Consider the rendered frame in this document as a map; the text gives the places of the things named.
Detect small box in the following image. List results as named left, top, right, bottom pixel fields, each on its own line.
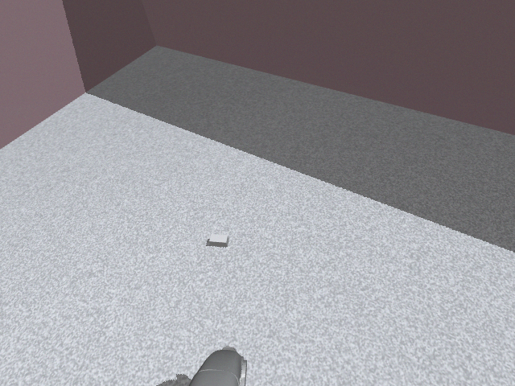
left=209, top=234, right=229, bottom=247

